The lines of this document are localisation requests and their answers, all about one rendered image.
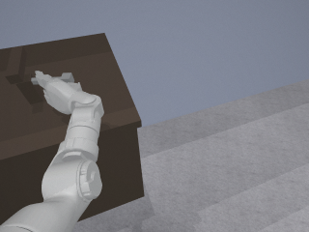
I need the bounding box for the counter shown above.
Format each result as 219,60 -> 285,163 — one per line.
0,33 -> 145,225

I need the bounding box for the robot left forearm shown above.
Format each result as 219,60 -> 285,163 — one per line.
42,91 -> 104,197

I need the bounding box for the left robot upper arm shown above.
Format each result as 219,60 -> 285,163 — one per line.
0,159 -> 102,232

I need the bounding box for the tap lever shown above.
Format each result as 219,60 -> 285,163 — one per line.
31,72 -> 74,85

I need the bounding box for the left robot hand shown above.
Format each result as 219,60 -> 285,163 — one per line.
35,71 -> 82,115

